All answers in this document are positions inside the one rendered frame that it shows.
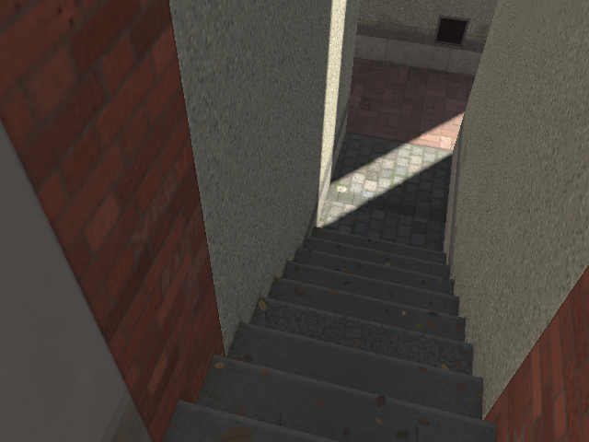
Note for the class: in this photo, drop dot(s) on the stairs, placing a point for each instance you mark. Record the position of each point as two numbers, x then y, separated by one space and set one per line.
359 341

